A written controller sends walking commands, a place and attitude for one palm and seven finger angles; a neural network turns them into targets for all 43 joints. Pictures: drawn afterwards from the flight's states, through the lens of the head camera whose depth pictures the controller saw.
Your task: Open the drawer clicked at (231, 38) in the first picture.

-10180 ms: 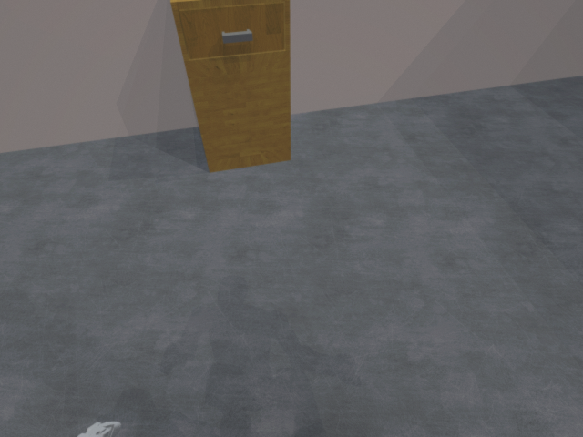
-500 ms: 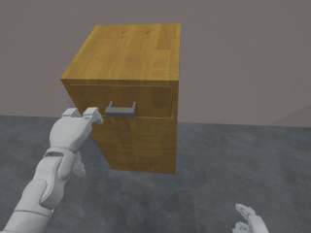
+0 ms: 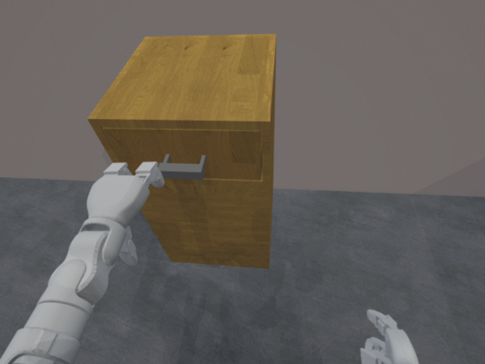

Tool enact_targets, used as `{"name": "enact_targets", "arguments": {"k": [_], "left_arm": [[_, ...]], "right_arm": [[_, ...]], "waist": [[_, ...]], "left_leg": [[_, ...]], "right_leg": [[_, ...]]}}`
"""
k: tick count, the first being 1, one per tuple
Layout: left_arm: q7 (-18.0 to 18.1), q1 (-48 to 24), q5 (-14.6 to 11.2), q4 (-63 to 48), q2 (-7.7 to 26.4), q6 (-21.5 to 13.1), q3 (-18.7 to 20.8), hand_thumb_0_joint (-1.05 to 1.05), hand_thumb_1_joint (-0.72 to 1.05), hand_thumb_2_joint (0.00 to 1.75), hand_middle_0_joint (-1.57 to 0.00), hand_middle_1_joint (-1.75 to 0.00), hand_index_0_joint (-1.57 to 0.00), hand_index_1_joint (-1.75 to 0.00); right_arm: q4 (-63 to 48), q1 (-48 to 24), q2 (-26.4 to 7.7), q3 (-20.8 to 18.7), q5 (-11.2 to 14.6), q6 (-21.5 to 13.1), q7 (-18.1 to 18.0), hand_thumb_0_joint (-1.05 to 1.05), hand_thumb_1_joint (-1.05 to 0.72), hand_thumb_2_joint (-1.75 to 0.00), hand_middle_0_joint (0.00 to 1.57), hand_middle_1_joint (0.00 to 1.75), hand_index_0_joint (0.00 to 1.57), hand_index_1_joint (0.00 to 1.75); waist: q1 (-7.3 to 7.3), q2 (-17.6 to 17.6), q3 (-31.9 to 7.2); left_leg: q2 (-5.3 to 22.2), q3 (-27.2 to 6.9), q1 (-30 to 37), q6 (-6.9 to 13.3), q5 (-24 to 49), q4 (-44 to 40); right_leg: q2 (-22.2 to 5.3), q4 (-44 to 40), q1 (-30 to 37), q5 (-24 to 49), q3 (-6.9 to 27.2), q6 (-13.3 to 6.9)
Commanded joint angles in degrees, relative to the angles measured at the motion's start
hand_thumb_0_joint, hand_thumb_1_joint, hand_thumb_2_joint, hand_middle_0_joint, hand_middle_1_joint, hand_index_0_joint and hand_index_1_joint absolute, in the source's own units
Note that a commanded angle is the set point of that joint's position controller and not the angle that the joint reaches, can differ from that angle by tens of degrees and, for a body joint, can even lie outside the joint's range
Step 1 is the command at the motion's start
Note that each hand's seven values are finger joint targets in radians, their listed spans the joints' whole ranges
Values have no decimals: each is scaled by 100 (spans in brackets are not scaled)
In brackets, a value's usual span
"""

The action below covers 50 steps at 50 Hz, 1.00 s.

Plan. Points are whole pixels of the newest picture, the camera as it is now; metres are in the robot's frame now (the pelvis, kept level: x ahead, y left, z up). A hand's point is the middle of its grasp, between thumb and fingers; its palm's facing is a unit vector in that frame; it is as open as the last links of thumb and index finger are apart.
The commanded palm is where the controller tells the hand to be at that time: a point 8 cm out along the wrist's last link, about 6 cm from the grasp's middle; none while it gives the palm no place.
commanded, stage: move the hooked fingers above the handle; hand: left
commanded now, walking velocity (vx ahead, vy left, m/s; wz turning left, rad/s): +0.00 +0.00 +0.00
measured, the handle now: (183, 164) +0.57 +0.24 -0.07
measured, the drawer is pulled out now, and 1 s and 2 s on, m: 0.00 0.00 0.00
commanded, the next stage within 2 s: lower the fingers behind the handle in 1.96 s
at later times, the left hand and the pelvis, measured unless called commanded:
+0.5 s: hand (155, 188) +0.42 +0.24 +0.02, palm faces -0.03 -0.03 -1.00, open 13.8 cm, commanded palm +0.40 +0.24 +0.09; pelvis +0.01 +0.01 -0.01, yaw -1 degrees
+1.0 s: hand (169, 176) +0.47 +0.23 +0.00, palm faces -0.05 +0.00 -1.00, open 13.8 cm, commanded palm +0.46 +0.23 +0.06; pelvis +0.00 +0.02 -0.02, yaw -1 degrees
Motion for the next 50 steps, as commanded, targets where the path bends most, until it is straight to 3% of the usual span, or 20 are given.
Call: {"name": "enact_targets", "arguments": {"k": [1, 7, 13, 16, 18, 20, 22, 23, 29, 31, 34, 36, 37, 38, 40, 42, 46, 48, 49, 50], "left_arm": [[280, -2401, 57, -486, 1291, -171, 747, 0, -50, 30, -30, -120, -30, -120], [399, -3149, 175, 173, 1456, -364, 790, 0, -50, 30, -30, -120, -30, -120], [555, -2977, 184, 686, 1524, -489, 993, 0, -50, 30, -30, -120, -30, -120], [657, -3283, 233, 992, 1476, -484, 952, 0, -50, 30, -30, -120, -30, -120], [765, -3482, 306, 1010, 1556, -514, 982, 0, -50, 30, -30, -120, -30, -120], [863, -3877, 339, 991, 1340, -540, 747, 0, -50, 30, -30, -120, -30, -120], [973, -3891, 394, 1087, 1684, -563, 1071, 0, -50, 30, -30, -120, -30, -120], [1010, -3847, 392, 1219, 1481, -536, 916, 0, -50, 30, -30, -120, -30, -120], [1178, -4231, 502, 1986, 1439, -348, 829, 0, -50, 30, -30, -120, -30, -120], [1189, -4588, 530, 2078, 1339, -313, 681, 0, -50, 30, -30, -120, -30, -120], [1219, -4859, 591, 2165, 1446, -361, 711, 0, -50, 30, -30, -120, -30, -120], [1223, -4931, 568, 2359, 1320, -383, 652, 0, -50, 30, -30, -120, -30, -120], [1230, -4918, 560, 2450, 1264, -396, 618, 0, -50, 30, -30, -120, -30, -120], [1258, -4830, 593, 2515, 1469, -408, 812, 0, -50, 30, -30, -120, -30, -120], [1316, -4980, 628, 2689, 1380, -371, 710, 0, -50, 30, -30, -120, -30, -120], [1371, -5126, 657, 2748, 1281, -350, 624, 0, -50, 30, -30, -120, -30, -120], [1462, -5553, 701, 2939, 1490, -278, 735, 0, -50, 30, -30, -120, -30, -120], [1473, -5574, 720, 3030, 1341, -260, 610, 0, -50, 30, -30, -120, -30, -120], [1486, -5786, 725, 3040, 1293, -251, 534, 0, -50, 30, -30, -120, -30, -120], [1497, -5770, 722, 3179, 1443, -232, 660, 0, -50, 30, -30, -120, -30, -120]], "right_arm": [[-661, -131, -659, -277, -11, -238, -66, 0, -90, -90, 20, 30, 20, 30], [-584, 214, -703, -379, -30, -236, -77, 0, -90, -90, 20, 30, 20, 30], [-565, 503, -753, -490, -28, -155, -9, 0, -90, -90, 20, 30, 20, 30], [-498, 637, -800, -528, -18, -124, 17, 0, -90, -90, 20, 30, 20, 30], [-469, 752, -815, -555, -24, -103, 25, 0, -90, -90, 20, 30, 20, 30], [-411, 863, -817, -593, -35, -107, 58, 0, -90, -90, 20, 30, 20, 30], [-368, 959, -848, -621, -54, -82, 62, 0, -90, -90, 20, 30, 20, 30], [-363, 969, -828, -623, -54, -67, 71, 0, -90, -90, 20, 30, 20, 30], [-218, 1142, -881, -620, -50, -32, 118, 0, -90, -90, 20, 30, 20, 30], [-220, 1189, -889, -615, -58, -34, 115, 0, -90, -90, 20, 30, 20, 30], [-200, 1321, -888, -614, -91, -26, 111, 0, -90, -90, 20, 30, 20, 30], [-173, 1397, -881, -619, -105, -23, 120, 0, -90, -90, 20, 30, 20, 30], [-165, 1435, -881, -625, -108, -26, 127, 0, -90, -90, 20, 30, 20, 30], [-153, 1449, -900, -628, -124, -24, 129, 0, -90, -90, 20, 30, 20, 30], [-136, 1481, -899, -614, -133, -13, 140, 0, -90, -90, 20, 30, 20, 30], [-138, 1521, -910, -622, -146, -14, 160, 0, -90, -90, 20, 30, 20, 30], [-77, 1634, -950, -618, -174, -19, 166, 0, -90, -90, 20, 30, 20, 30], [-65, 1700, -939, -635, -180, -21, 173, 0, -90, -90, 20, 30, 20, 30], [-25, 1730, -948, -635, -196, -28, 174, 0, -90, -90, 20, 30, 20, 30], [9, 1785, -967, -635, -196, -23, 172, 0, -90, -90, 20, 30, 20, 30]], "waist": [[-213, -481, -1470], [-289, -391, -1926], [-243, -440, -2250], [-383, -551, -2081], [-381, -441, -2307], [-486, -174, -2359], [-446, -226, -2625], [-482, -215, -2606], [-606, -357, -2321], [-715, -370, -2357], [-702, -125, -2646], [-787, -241, -2606], [-784, -230, -2586], [-710, -219, -2695], [-806, -356, -2571], [-847, -172, -2610], [-950, -287, -2721], [-964, -79, -2896], [-1060, -35, -2827], [-1047, -190, -2846]], "left_leg": [[-311, 87, -100, 206, 958, -169], [-318, 86, -295, 234, 1096, 84], [-308, 104, -540, 243, 1547, 272], [-283, 79, -666, 250, 1503, 320], [-270, 82, -603, 253, 1503, 345], [-242, 62, -453, 244, 1606, 402], [-233, 45, -449, 246, 1784, 465], [-239, 53, -478, 242, 1762, 480], [-189, 26, -691, 228, 1635, 498], [-184, -1, -687, 247, 1524, 511], [-172, -18, -566, 226, 1671, 590], [-160, -56, -604, 225, 1756, 654], [-157, -45, -638, 226, 1729, 668], [-149, -40, -658, 220, 1772, 694], [-155, -27, -819, 232, 1707, 742], [-142, -51, -803, 218, 1706, 785], [-158, -60, -971, 242, 1567, 891], [-151, -71, -880, 225, 1672, 949], [-134, -75, -860, 223, 1670, 989], [-147, -63, -970, 242, 1623, 1020]], "right_leg": [[81, -356, 797, 826, 290, -35], [64, -102, 724, 1076, 309, -40], [104, 173, 821, 1716, 291, -63], [142, 201, 563, 1618, 238, -68], [151, 266, 493, 1551, 231, -74], [168, 301, 251, 1538, 204, -99], [191, 382, 360, 1671, 212, -103], [192, 390, 303, 1660, 204, -98], [232, 422, -48, 1446, 126, -110], [232, 390, -143, 1320, 132, -107], [241, 487, -217, 1364, 144, -117], [257, 507, -303, 1389, 116, -121], [253, 530, -353, 1375, 112, -109], [256, 569, -333, 1396, 124, -113], [262, 584, -412, 1423, 118, -103], [268, 624, -574, 1331, 109, -110], [279, 673, -613, 1275, 126, -104], [283, 738, -729, 1297, 117, -103], [284, 737, -851, 1295, 113, -94], [291, 748, -790, 1309, 127, -86]]}}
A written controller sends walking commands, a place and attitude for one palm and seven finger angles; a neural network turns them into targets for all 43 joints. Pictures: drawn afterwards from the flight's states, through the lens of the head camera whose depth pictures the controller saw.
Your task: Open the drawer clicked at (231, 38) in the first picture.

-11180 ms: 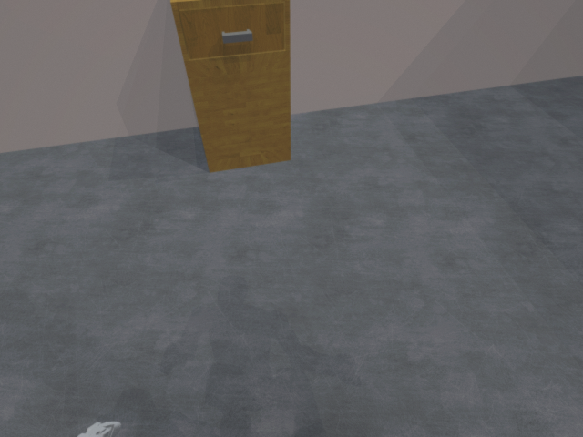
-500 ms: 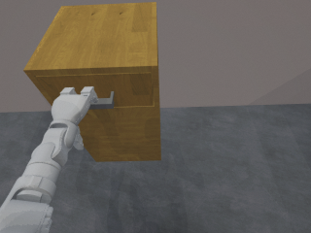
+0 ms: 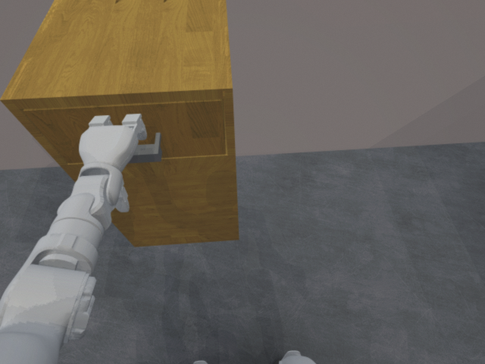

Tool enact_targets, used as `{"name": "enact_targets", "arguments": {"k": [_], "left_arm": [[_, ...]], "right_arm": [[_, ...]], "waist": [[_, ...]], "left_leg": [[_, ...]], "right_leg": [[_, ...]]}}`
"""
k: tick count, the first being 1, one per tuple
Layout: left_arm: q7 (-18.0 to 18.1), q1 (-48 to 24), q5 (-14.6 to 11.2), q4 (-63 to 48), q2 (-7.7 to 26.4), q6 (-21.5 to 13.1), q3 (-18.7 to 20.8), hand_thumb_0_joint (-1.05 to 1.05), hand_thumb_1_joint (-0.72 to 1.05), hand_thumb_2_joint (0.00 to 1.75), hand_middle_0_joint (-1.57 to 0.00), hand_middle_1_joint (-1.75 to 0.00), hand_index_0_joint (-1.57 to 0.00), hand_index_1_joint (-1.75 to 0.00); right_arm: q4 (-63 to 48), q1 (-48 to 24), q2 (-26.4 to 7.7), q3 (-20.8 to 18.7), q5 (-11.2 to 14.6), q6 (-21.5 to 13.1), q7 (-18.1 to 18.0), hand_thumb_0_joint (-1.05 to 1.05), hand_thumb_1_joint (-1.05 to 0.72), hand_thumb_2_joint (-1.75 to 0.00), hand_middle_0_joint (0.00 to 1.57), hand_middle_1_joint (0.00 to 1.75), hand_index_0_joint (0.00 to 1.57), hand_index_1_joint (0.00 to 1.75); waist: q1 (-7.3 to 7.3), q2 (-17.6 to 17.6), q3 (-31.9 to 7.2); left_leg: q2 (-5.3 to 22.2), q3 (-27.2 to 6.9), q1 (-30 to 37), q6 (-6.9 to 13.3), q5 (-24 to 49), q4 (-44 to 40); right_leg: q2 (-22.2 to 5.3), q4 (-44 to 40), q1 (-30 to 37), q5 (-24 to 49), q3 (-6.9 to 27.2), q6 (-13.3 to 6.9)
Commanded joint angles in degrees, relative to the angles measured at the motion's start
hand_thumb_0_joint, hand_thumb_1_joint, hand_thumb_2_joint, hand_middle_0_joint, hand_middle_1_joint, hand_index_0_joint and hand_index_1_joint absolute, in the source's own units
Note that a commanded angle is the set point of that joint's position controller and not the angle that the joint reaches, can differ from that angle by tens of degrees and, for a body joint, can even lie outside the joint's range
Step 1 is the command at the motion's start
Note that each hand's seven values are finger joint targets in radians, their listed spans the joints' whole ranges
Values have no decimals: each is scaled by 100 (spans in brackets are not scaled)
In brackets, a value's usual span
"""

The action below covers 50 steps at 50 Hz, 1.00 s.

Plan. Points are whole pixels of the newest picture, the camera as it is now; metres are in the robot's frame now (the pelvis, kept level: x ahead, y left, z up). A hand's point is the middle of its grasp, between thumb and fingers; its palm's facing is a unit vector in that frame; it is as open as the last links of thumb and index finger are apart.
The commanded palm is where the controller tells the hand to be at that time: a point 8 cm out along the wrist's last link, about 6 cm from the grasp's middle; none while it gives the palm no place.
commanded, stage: move the hooked fingers above the handle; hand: left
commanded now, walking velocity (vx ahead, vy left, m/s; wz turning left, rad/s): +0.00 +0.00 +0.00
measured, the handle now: (135, 146) +0.56 +0.23 -0.05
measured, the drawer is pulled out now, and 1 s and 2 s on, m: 0.00 0.00 0.00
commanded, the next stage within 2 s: lower the fingers behind the handle in 0.96 s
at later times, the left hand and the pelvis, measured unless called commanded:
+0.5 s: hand (127, 153) +0.50 +0.22 +0.01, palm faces -0.06 -0.03 -1.00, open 13.8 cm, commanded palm +0.48 +0.22 +0.07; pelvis +0.00 +0.00 -0.01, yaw -1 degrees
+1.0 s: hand (124, 156) +0.49 +0.22 +0.01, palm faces -0.09 -0.03 -1.00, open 13.8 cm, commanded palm +0.48 +0.22 +0.07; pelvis +0.01 +0.00 -0.01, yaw -1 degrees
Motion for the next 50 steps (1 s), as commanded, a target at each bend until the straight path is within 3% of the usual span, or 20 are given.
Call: {"name": "enact_targets", "arguments": {"k": [1, 3, 6, 9, 13, 14, 18, 20, 26, 30, 31, 32, 37, 38, 39, 44, 46, 47, 49, 50], "left_arm": [[267, -2886, -38, -864, 1500, 27, 417, 0, -50, 30, -30, -120, -30, -120], [265, -2940, -16, -803, 1768, 18, 572, 0, -50, 30, -30, -120, -30, -120], [235, -2919, -30, -612, 1511, 18, 411, 0, -50, 30, -30, -120, -30, -120], [210, -2970, -28, -479, 1728, 14, 506, 0, -50, 30, -30, -120, -30, -120], [185, -3145, -15, -290, 1773, -14, 463, 0, -50, 30, -30, -120, -30, -120], [193, -3156, -18, -328, 1973, -33, 600, 0, -50, 30, -30, -120, -30, -120], [204, -3222, -16, -608, 1983, -122, 621, 0, -50, 30, -30, -120, -30, -120], [208, -2967, -33, -529, 2080, -99, 745, 0, -50, 30, -30, -120, -30, -120], [224, -2923, -79, -769, 1753, -82, 558, 0, -50, 30, -30, -120, -30, -120], [257, -3186, -70, -568, 1520, -12, 299, 0, -50, 30, -30, -120, -30, -120], [284, -3309, -81, -609, 1594, -27, 371, 0, -50, 30, -30, -120, -30, -120], [304, -3442, -59, -734, 1519, -44, 276, 0, -50, 30, -30, -120, -30, -120], [346, -3223, -51, -456, 1918, 77, 615, 0, -50, 30, -30, -120, -30, -120], [330, -3047, -37, -338, 1923, 138, 620, 0, -50, 30, -30, -120, -30, -120], [308, -3074, -36, -421, 1706, 154, 452, 0, -50, 30, -30, -120, -30, -120], [106, -2772, -108, -474, 1853, 125, 556, 0, -50, 30, -30, -120, -30, -120], [35, -2760, -122, -608, 1630, 2, 409, 0, -50, 30, -30, -120, -30, -120], [29, -2810, -125, -675, 1681, -70, 433, 0, -50, 30, -30, -120, -30, -120], [68, -2817, -103, -956, 1821, -219, 567, 0, -50, 30, -30, -120, -30, -120], [102, -2810, -93, -983, 1620, -258, 434, 0, -50, 30, -30, -120, -30, -120]], "right_arm": [[-299, 735, -921, -305, -64, -109, -45, 0, -90, -90, 20, 30, 20, 30], [-267, 788, -950, -302, -71, -113, -56, 0, -90, -90, 20, 30, 20, 30], [-246, 869, -936, -321, -100, -105, -32, 0, -90, -90, 20, 30, 20, 30], [-190, 971, -986, -304, -108, -91, -27, 0, -90, -90, 20, 30, 20, 30], [-137, 1079, -1018, -294, -128, -79, -37, 0, -90, -90, 20, 30, 20, 30], [-127, 1094, -1047, -289, -132, -80, -42, 0, -90, -90, 20, 30, 20, 30], [-147, 1174, -1026, -316, -163, -65, -28, 0, -90, -90, 20, 30, 20, 30], [-133, 1163, -1039, -310, -166, -26, -18, 0, -90, -90, 20, 30, 20, 30], [-115, 1115, -1022, -337, -150, 29, 0, 0, -90, -90, 20, 30, 20, 30], [-68, 1111, -1009, -316, -105, 13, -13, 0, -90, -90, 20, 30, 20, 30], [-52, 1110, -1021, -312, -119, 6, -28, 0, -90, -90, 20, 30, 20, 30], [-75, 1125, -1006, -313, -118, -8, -31, 0, -90, -90, 20, 30, 20, 30], [-64, 1080, -1021, -254, -148, 13, -21, 0, -90, -90, 20, 30, 20, 30], [-88, 1035, -1018, -236, -141, 24, -14, 0, -90, -90, 20, 30, 20, 30], [-134, 1035, -994, -246, -139, 23, -8, 0, -90, -90, 20, 30, 20, 30], [-226, 1018, -1012, -247, -99, 50, -37, 0, -90, -90, 20, 30, 20, 30], [-236, 1013, -983, -268, -99, 48, -60, 0, -90, -90, 20, 30, 20, 30], [-219, 1031, -991, -278, -96, 41, -70, 0, -90, -90, 20, 30, 20, 30], [-227, 1012, -984, -291, -113, 33, -85, 0, -90, -90, 20, 30, 20, 30], [-220, 993, -951, -313, -114, 26, -77, 0, -90, -90, 20, 30, 20, 30]], "waist": [[-239, -133, -2331], [-216, 3, -2489], [-280, 15, -2569], [-303, 22, -2547], [-406, 69, -2521], [-382, 69, -2576], [-330, 378, -3012], [-259, 283, -2967], [-303, 262, -2854], [-456, 130, -2389], [-470, 66, -2476], [-479, 251, -2608], [-350, 226, -2724], [-297, 226, -2631], [-322, 278, -2712], [-259, -63, -2734], [-315, -3, -2700], [-333, -4, -2582], [-255, 158, -2774], [-302, 266, -2706]], "left_leg": [[-180, -205, 976, 82, 2159, -272], [-189, -173, 908, 94, 2116, -210], [-182, -193, 886, 79, 2321, -103], [-166, -192, 742, 88, 2259, -34], [-168, -208, 544, 94, 2118, 66], [-170, -189, 493, 110, 2084, 102], [-137, -226, 758, 80, 2467, 189], [-122, -226, 721, 70, 2556, 193], [-68, -270, 936, 51, 2747, 134], [-76, -307, 834, 64, 2144, 6], [-71, -327, 869, 75, 2186, 12], [-76, -345, 984, 61, 2199, 4], [-111, -289, 868, 54, 2460, 61], [-117, -259, 790, 50, 2497, 54], [-113, -248, 853, 43, 2549, 56], [-125, -165, 700, 93, 2487, 22], [-109, -198, 830, 87, 2629, 41], [-95, -198, 825, 90, 2534, 31], [-97, -228, 950, 79, 2644, 55], [-94, -235, 1032, 64, 2669, 70]], "right_leg": [[293, -220, 1218, 1657, -5, -224], [286, -158, 1218, 1690, 25, -218], [300, -96, 1128, 1807, -5, -215], [306, -46, 1055, 1806, 14, -201], [311, 16, 877, 1711, 9, -195], [311, 28, 905, 1714, 40, -188], [321, 131, 904, 1889, 13, -199], [331, 147, 959, 1935, 1, -198], [343, 46, 882, 1913, -40, -200], [345, -86, 623, 1415, -73, -195], [338, -87, 651, 1446, -63, -198], [332, -70, 618, 1421, -63, -196], [324, 38, 842, 1722, -66, -199], [322, 45, 878, 1782, -65, -203], [322, 39, 890, 1833, -62, -196], [306, -20, 1286, 2089, 3, -162], [305, -38, 1170, 2112, -5, -172], [305, -62, 1107, 2026, 0, -163], [307, -8, 1095, 2012, 7, -182], [312, -24, 959, 1944, -15, -186]]}}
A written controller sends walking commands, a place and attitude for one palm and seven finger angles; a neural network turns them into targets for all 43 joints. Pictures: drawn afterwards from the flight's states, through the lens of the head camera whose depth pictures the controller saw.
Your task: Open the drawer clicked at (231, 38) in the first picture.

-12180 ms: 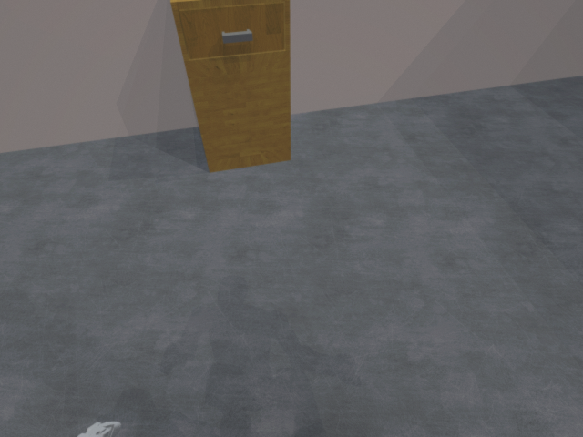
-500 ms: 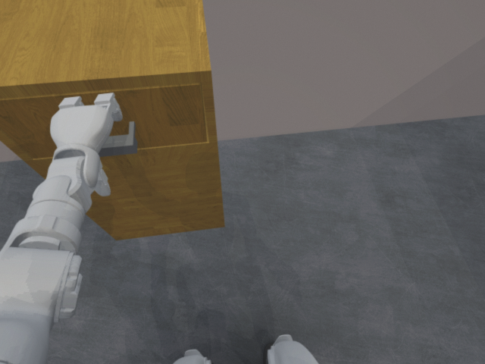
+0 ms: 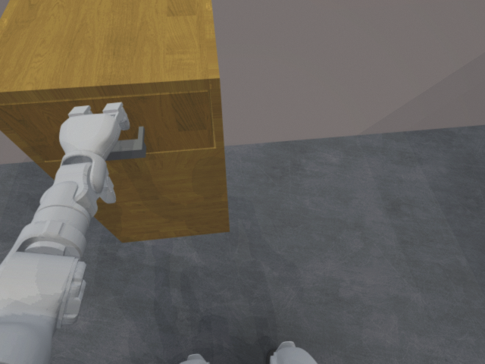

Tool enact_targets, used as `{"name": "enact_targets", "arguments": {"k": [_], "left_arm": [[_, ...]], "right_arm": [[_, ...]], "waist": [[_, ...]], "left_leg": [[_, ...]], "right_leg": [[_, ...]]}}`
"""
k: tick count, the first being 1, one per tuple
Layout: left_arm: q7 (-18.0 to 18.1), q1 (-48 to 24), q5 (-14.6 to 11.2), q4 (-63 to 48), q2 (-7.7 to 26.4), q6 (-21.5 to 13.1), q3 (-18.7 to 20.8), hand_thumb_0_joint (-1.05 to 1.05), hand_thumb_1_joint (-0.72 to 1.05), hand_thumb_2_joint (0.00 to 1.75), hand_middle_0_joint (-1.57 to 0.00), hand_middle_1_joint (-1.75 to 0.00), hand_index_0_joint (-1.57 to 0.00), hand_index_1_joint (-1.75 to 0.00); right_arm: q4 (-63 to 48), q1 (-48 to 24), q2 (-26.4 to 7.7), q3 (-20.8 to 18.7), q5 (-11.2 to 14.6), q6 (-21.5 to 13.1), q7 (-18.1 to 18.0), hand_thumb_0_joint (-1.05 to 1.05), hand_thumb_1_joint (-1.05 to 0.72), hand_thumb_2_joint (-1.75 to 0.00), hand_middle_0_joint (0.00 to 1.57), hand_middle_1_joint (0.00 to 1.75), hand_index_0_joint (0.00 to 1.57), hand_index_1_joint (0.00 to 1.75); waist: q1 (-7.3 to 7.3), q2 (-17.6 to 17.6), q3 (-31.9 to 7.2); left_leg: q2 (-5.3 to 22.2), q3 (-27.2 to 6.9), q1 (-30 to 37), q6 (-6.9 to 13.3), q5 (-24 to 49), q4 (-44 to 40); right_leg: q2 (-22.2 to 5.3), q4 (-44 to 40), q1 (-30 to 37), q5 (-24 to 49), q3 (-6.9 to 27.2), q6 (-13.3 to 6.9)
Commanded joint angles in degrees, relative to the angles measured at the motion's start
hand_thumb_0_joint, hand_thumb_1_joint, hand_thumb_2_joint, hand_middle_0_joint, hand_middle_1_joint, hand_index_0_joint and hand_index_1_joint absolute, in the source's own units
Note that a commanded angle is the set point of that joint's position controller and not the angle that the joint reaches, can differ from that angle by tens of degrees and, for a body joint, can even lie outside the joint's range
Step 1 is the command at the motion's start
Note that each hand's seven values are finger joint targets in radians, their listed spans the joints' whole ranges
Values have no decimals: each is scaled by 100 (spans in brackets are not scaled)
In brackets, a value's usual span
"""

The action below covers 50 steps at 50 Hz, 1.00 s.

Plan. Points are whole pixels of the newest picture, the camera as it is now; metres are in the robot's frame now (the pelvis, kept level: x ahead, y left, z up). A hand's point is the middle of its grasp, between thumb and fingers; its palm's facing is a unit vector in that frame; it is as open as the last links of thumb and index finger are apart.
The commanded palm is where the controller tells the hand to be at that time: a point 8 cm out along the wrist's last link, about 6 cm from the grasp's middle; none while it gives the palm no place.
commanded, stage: lower the fingers behind the handle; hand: left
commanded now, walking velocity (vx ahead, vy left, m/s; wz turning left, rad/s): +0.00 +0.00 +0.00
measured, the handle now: (116, 141) +0.55 +0.24 -0.04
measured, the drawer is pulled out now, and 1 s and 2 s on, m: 0.00 0.00 0.00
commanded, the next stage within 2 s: close the thumb around the handle in 1.66 s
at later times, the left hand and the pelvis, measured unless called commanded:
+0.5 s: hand (116, 160) +0.48 +0.22 -0.01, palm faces -0.08 -0.02 -1.00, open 13.8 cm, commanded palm +0.47 +0.22 +0.04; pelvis -0.01 +0.00 -0.01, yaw +0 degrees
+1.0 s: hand (115, 167) +0.49 +0.23 -0.04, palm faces -0.09 -0.02 -1.00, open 13.9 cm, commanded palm +0.48 +0.22 +0.01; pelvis -0.02 +0.00 -0.03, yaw +0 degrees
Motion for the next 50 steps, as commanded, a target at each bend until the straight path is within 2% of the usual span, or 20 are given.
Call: {"name": "enact_targets", "arguments": {"k": [1, 3, 5, 10, 12, 18, 19, 21, 23, 25, 26, 32, 34, 37, 40, 42, 44, 46, 47, 50], "left_arm": [[304, -2571, -21, -1414, 1167, -254, 126, 0, -50, 30, -30, -120, -30, -120], [413, -2585, 7, -1267, 1367, -228, 276, 0, -50, 30, -30, -120, -30, -120], [508, -2724, 38, -1094, 1230, -142, 142, 0, -50, 30, -30, -120, -30, -120], [548, -2709, 59, -880, 1188, 27, 131, 0, -50, 30, -30, -120, -30, -120], [507, -2813, 48, -822, 1098, 39, 31, 0, -50, 30, -30, -120, -30, -120], [533, -2575, 85, -812, 1655, -38, 469, 0, -50, 30, -30, -120, -30, -120], [554, -2419, 93, -682, 1624, -10, 456, 0, -50, 30, -30, -120, -30, -120], [598, -2545, 116, -629, 1571, 16, 404, 0, -50, 30, -30, -120, -30, -120], [644, -2549, 145, -750, 1824, 12, 565, 0, -50, 30, -30, -120, -30, -120], [648, -2554, 117, -783, 1505, 1, 359, 0, -50, 30, -30, -120, -30, -120], [643, -2590, 92, -796, 1618, -27, 464, 0, -50, 30, -30, -120, -30, -120], [622, -2683, 75, -587, 1475, -38, 293, 0, -50, 30, -30, -120, -30, -120], [605, -2436, 80, -442, 1541, 10, 361, 0, -50, 30, -30, -120, -30, -120], [549, -2365, 86, -298, 1591, 39, 360, 0, -50, 30, -30, -120, -30, -120], [524, -2374, 100, -340, 1295, 30, 153, 0, -50, 30, -30, -120, -30, -120], [517, -2399, 92, -378, 1435, -6, 261, 0, -50, 30, -30, -120, -30, -120], [511, -2395, 103, -272, 1388, 9, 207, 0, -50, 30, -30, -120, -30, -120], [506, -2371, 83, -288, 1594, -17, 369, 0, -50, 30, -30, -120, -30, -120], [520, -2457, 128, -380, 1621, -44, 358, 0, -50, 30, -30, -120, -30, -120], [601, -2447, 189, -461, 1480, -74, 313, 0, -50, 30, -30, -120, -30, -120]], "right_arm": [[-222, 881, -888, -382, -55, -84, -54, 0, -90, -90, 20, 30, 20, 30], [-149, 894, -925, -378, -53, -85, -44, 0, -90, -90, 20, 30, 20, 30], [-95, 900, -920, -364, -56, -102, -26, 0, -90, -90, 20, 30, 20, 30], [-76, 948, -938, -368, -88, -113, 19, 0, -90, -90, 20, 30, 20, 30], [-64, 970, -935, -363, -84, -105, 12, 0, -90, -90, 20, 30, 20, 30], [-102, 942, -979, -307, -122, -91, -2, 0, -90, -90, 20, 30, 20, 30], [-112, 921, -977, -295, -122, -86, 7, 0, -90, -90, 20, 30, 20, 30], [-105, 906, -977, -285, -112, -99, 3, 0, -90, -90, 20, 30, 20, 30], [-112, 939, -1008, -291, -124, -107, -4, 0, -90, -90, 20, 30, 20, 30], [-101, 965, -969, -333, -132, -138, 9, 0, -90, -90, 20, 30, 20, 30], [-72, 976, -987, -327, -141, -138, 7, 0, -90, -90, 20, 30, 20, 30], [48, 1075, -1003, -328, -136, -172, -3, 0, -90, -90, 20, 30, 20, 30], [45, 1064, -1015, -310, -142, -157, 5, 0, -90, -90, 20, 30, 20, 30], [27, 1055, -1028, -274, -131, -138, 2, 0, -90, -90, 20, 30, 20, 30], [-21, 1054, -994, -289, -131, -155, 12, 0, -90, -90, 20, 30, 20, 30], [-27, 1077, -1015, -287, -138, -161, 4, 0, -90, -90, 20, 30, 20, 30], [-23, 1063, -1009, -273, -133, -172, -1, 0, -90, -90, 20, 30, 20, 30], [-40, 1043, -1035, -245, -144, -175, -2, 0, -90, -90, 20, 30, 20, 30], [-59, 1056, -1031, -255, -146, -182, -14, 0, -90, -90, 20, 30, 20, 30], [-30, 1085, -1023, -284, -174, -201, 3, 0, -90, -90, 20, 30, 20, 30]], "waist": [[-165, 164, -2550], [-145, 136, -2439], [-217, 214, -2272], [-201, 295, -2671], [-304, 232, -2610], [-109, 147, -2757], [-96, 125, -2648], [-190, 10, -2480], [-129, 82, -2777], [-197, 199, -2821], [-214, 80, -2835], [-328, 159, -2759], [-248, 153, -2788], [-267, 80, -2609], [-297, 220, -2602], [-292, 160, -2750], [-342, 124, -2569], [-267, 90, -2634], [-305, 169, -2772], [-290, 316, -2852]], "left_leg": [[-172, -226, 1574, 67, 2896, -241], [-182, -266, 1473, 52, 2660, -255], [-193, -274, 1377, 43, 2496, -258], [-201, -277, 1450, 29, 2684, -120], [-190, -291, 1361, 38, 2677, -63], [-223, -225, 917, 75, 2473, 38], [-235, -199, 789, 80, 2420, 48], [-229, -203, 604, 89, 2230, 83], [-233, -202, 624, 94, 2304, 157], [-214, -192, 759, 84, 2344, 217], [-204, -222, 732, 91, 2369, 245], [-196, -264, 598, 93, 2155, 368], [-207, -257, 533, 91, 2197, 397], [-209, -244, 312, 98, 2102, 459], [-183, -264, 415, 77, 2076, 502], [-177, -288, 382, 86, 2131, 577], [-168, -281, 244, 91, 1988, 615], [-188, -285, 80, 98, 1928, 668], [-174, -297, 139, 95, 1956, 712], [-124, -387, 352, 43, 2214, 805]], "right_leg": [[235, -236, 1361, 2056, -14, -197], [238, -215, 1250, 1830, -33, -203], [243, -211, 1069, 1678, -65, -220], [258, -85, 1060, 1789, -71, -225], [255, -56, 989, 1832, -63, -207], [235, 116, 1193, 1897, -4, -206], [236, 128, 1188, 1903, -6, -208], [229, 145, 1076, 1784, -14, -199], [224, 234, 1134, 1868, 17, -191], [233, 227, 989, 1832, -2, -187], [234, 246, 1011, 1856, 1, -184], [235, 325, 656, 1605, -17, -177], [243, 379, 675, 1630, -24, -191], [239, 431, 590, 1607, -17, -187], [256, 466, 374, 1456, -62, -199], [249, 546, 379, 1506, -51, -190], [250, 568, 229, 1389, -63, -190], [240, 645, 292, 1388, -44, -198], [237, 696, 216, 1387, -43, -192], [255, 809, -62, 1341, -115, -212]]}}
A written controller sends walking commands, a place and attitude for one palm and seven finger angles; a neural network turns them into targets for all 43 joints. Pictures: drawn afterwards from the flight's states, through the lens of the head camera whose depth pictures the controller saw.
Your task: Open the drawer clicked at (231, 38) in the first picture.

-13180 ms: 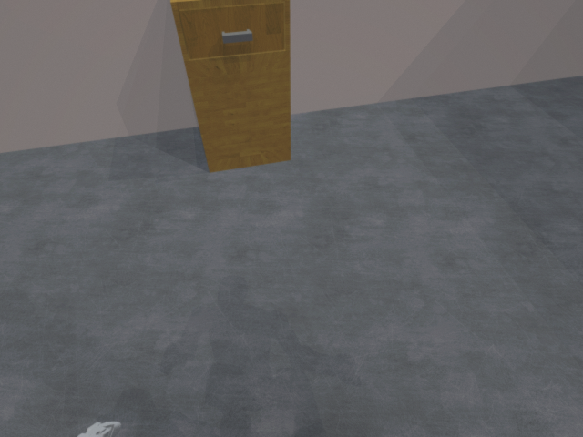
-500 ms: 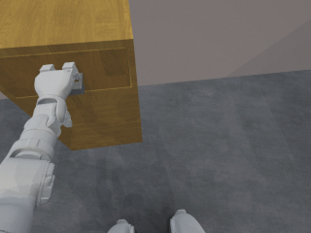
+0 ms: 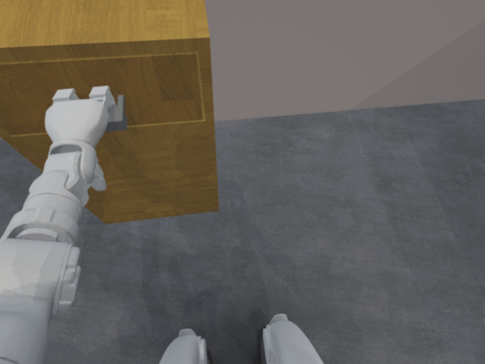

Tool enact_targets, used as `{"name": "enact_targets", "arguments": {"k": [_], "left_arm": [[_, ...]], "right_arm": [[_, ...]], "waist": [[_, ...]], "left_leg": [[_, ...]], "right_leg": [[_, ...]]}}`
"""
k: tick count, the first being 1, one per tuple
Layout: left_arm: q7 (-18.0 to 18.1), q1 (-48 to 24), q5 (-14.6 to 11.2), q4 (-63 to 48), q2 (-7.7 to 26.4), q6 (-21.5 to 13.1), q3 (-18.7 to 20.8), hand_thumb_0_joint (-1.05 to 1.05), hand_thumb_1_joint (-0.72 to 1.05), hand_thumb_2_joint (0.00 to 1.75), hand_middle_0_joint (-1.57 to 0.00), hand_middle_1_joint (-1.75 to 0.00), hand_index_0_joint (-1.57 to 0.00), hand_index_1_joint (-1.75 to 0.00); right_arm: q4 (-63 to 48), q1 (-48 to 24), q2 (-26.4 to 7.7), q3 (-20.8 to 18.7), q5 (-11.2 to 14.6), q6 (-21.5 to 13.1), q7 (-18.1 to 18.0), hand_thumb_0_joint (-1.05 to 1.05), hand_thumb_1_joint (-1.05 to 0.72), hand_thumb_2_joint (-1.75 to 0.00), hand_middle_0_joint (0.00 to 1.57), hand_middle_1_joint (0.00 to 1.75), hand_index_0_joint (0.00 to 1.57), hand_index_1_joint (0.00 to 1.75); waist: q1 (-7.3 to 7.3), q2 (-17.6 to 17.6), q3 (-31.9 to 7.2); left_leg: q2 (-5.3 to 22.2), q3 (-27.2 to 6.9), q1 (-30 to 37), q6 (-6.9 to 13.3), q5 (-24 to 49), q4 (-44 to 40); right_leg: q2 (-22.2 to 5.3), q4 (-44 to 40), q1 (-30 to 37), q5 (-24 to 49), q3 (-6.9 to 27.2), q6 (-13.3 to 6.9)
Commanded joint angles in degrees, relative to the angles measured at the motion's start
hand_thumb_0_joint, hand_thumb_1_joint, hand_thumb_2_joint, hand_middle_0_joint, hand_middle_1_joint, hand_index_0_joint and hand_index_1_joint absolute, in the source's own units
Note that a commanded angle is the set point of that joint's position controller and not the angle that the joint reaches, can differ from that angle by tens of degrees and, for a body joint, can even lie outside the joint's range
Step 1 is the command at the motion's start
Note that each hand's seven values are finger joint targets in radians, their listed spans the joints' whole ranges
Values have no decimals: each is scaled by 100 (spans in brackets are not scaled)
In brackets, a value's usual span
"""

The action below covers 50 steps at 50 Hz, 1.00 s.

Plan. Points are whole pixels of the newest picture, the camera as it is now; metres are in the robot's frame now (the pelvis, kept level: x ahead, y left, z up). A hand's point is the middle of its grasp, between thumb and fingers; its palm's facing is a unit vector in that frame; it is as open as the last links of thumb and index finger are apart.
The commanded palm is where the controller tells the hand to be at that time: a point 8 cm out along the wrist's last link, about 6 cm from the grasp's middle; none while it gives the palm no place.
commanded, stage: lower the fingers behind the handle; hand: left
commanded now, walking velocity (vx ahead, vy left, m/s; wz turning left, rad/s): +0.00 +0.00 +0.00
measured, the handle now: (93, 112) +0.57 +0.24 -0.01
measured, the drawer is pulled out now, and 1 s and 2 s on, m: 0.00 0.00 0.03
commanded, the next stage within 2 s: close the thumb around the handle in 0.66 s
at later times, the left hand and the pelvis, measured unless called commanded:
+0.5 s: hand (96, 145) +0.50 +0.23 -0.02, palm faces -0.06 -0.03 -1.00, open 13.9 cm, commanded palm +0.49 +0.22 +0.03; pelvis +0.00 +0.01 -0.01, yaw +0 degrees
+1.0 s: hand (96, 145) +0.50 +0.23 -0.02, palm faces -0.07 -0.02 -1.00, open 12.3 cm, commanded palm +0.49 +0.22 +0.03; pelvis +0.00 +0.00 -0.01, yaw +0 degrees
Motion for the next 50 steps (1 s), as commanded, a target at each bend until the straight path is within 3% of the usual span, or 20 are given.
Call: {"name": "enact_targets", "arguments": {"k": [1, 2, 3, 7, 10, 17, 19, 24, 26, 28, 31, 32, 35, 38, 39, 41, 43, 44, 46, 50], "left_arm": [[203, -2145, -1, -989, 1163, -60, 194, 0, -50, 30, -30, -120, -30, -120], [224, -2079, -10, -1011, 1233, -67, 256, 0, -50, 30, -30, -120, -30, -120], [242, -2145, -1, -999, 1096, -59, 151, 0, -50, 30, -30, -120, -30, -120], [317, -2118, 18, -991, 1389, 12, 361, 0, -50, 30, -30, -120, -30, -120], [368, -2038, 20, -1029, 1186, 64, 270, 0, -50, 30, -30, -120, -30, -120], [318, -1846, -14, -994, 1251, 168, 308, 0, -50, 30, -30, -120, -30, -120], [301, -1950, -25, -988, 1130, 189, 207, 0, -50, 30, -30, -120, -30, -120], [225, -2084, -28, -868, 1238, 177, 199, 0, -50, 30, -30, -120, -30, -120], [213, -2079, -56, -902, 1284, 154, 258, 0, -50, 30, -30, -120, -30, -120], [210, -2161, -34, -1024, 1142, 111, 132, 0, -50, 30, -30, -120, -30, -120], [191, -1904, -81, -967, 1326, 83, 336, 0, -50, 30, -30, -120, -30, -120], [189, -1977, -74, -985, 1068, 69, 113, 0, -50, 30, -30, -120, -30, -120], [213, -2018, -54, -955, 1284, 72, 249, 0, -50, 30, -30, -120, -30, -120], [233, -2019, -36, -983, 1278, 76, 248, 0, -50, 30, -30, -120, -30, -120], [233, -1967, -38, -967, 1288, 94, 257, 0, -44, 32, -30, -121, -30, -121], [231, -2148, -56, -974, 1171, 93, 169, 0, -33, 37, -31, -122, -31, -122], [237, -2037, -38, -932, 1296, 118, 236, 0, -22, 42, -32, -123, -32, -123], [236, -2142, -46, -950, 1174, 123, 142, 0, -16, 44, -32, -124, -32, -124], [211, -2101, -80, -905, 1338, 121, 268, 0, -5, 49, -33, -125, -33, -125], [192, -1997, -62, -928, 1304, 115, 233, 0, 17, 59, -35, -127, -35, -127]], "right_arm": [[-129, 1089, -976, -379, -64, -59, -31, 0, -90, -90, 20, 30, 20, 30], [-125, 1108, -990, -384, -64, -55, -25, 0, -90, -90, 20, 30, 20, 30], [-108, 1114, -975, -392, -68, -60, -22, 0, -90, -90, 20, 30, 20, 30], [-75, 1105, -1009, -353, -81, -40, -2, 0, -90, -90, 20, 30, 20, 30], [-70, 1081, -987, -374, -93, -43, 28, 0, -90, -90, 20, 30, 20, 30], [-88, 1051, -1001, -351, -62, -3, 38, 0, -90, -90, 20, 30, 20, 30], [-80, 1059, -990, -347, -50, -12, 33, 0, -90, -90, 20, 30, 20, 30], [-84, 1070, -1005, -316, -32, -25, 0, 0, -90, -90, 20, 30, 20, 30], [-103, 1069, -1003, -314, -42, -34, -18, 0, -90, -90, 20, 30, 20, 30], [-121, 1086, -974, -333, -41, -54, -17, 0, -90, -90, 20, 30, 20, 30], [-117, 1081, -991, -314, -48, -42, -16, 0, -90, -90, 20, 30, 20, 30], [-144, 1079, -960, -327, -34, -59, -15, 0, -90, -90, 20, 30, 20, 30], [-127, 1085, -990, -310, -33, -64, -21, 0, -90, -90, 20, 30, 20, 30], [-106, 1091, -990, -329, -45, -72, -21, 0, -90, -90, 20, 30, 20, 30], [-108, 1087, -983, -319, -37, -68, -19, 0, -90, -90, 20, 30, 20, 30], [-93, 1089, -971, -332, -31, -77, -24, 0, -90, -90, 20, 30, 20, 30], [-94, 1091, -991, -314, -28, -72, -18, 0, -90, -90, 20, 30, 20, 30], [-95, 1092, -979, -326, -37, -80, -27, 0, -90, -90, 20, 30, 20, 30], [-81, 1090, -995, -306, -35, -73, -32, 0, -90, -90, 20, 30, 20, 30], [-106, 1092, -985, -300, -23, -78, -37, 0, -90, -90, 20, 30, 20, 30]], "waist": [[-122, 340, -2784], [-78, 378, -2848], [-144, 360, -2808], [-66, 382, -2891], [-81, 444, -2907], [-28, 399, -2885], [-97, 325, -2727], [-151, 275, -2578], [-143, 228, -2695], [-155, 446, -2787], [-62, 247, -2826], [-143, 330, -2741], [-111, 265, -2672], [-110, 384, -2820], [-83, 377, -2769], [-187, 288, -2746], [-102, 402, -2804], [-194, 342, -2730], [-150, 273, -2775], [-107, 340, -2753]], "left_leg": [[-137, -327, 1888, 0, 2753, -380], [-137, -337, 1899, -14, 2769, -353], [-116, -367, 1934, -19, 2813, -333], [-137, -360, 1726, -10, 2746, -271], [-108, -364, 1821, -28, 2843, -220], [-104, -388, 1805, -37, 2805, -234], [-93, -403, 1760, -30, 2742, -255], [-126, -374, 1542, 3, 2420, -254], [-126, -368, 1563, 19, 2491, -247], [-118, -370, 1697, -8, 2569, -221], [-126, -372, 1617, -2, 2652, -209], [-124, -366, 1626, 1, 2580, -217], [-134, -350, 1484, 17, 2410, -230], [-142, -326, 1556, 10, 2530, -183], [-141, -331, 1552, 3, 2570, -202], [-132, -340, 1548, 16, 2475, -192], [-145, -337, 1567, 3, 2491, -202], [-136, -324, 1554, 16, 2473, -199], [-147, -323, 1485, 24, 2453, -205], [-152, -319, 1510, 18, 2448, -226]], "right_leg": [[257, -276, 1235, 1719, -59, -225], [248, -251, 1226, 1701, -64, -220], [260, -237, 1141, 1702, -82, -219], [252, -134, 1207, 1729, -73, -229], [261, -114, 1109, 1722, -103, -225], [268, -92, 1126, 1662, -112, -227], [270, -118, 1071, 1606, -137, -225], [259, -140, 1040, 1451, -111, -225], [260, -126, 1117, 1546, -92, -221], [253, -112, 1027, 1539, -104, -224], [266, -75, 1194, 1660, -94, -227], [262, -121, 1108, 1605, -92, -218], [258, -117, 1148, 1532, -90, -223], [257, -101, 1158, 1640, -69, -222], [257, -95, 1174, 1658, -85, -227], [256, -128, 1116, 1591, -77, -216], [260, -102, 1127, 1581, -86, -227], [265, -134, 1114, 1602, -80, -215], [257, -119, 1219, 1640, -64, -215], [261, -129, 1219, 1619, -76, -221]]}}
